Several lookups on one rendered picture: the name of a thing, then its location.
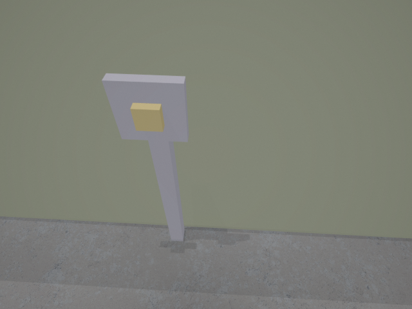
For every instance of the panel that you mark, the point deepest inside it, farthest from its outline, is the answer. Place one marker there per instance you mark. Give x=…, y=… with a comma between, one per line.
x=124, y=89

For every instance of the button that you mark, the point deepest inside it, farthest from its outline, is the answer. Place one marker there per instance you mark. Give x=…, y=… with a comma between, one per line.
x=147, y=117

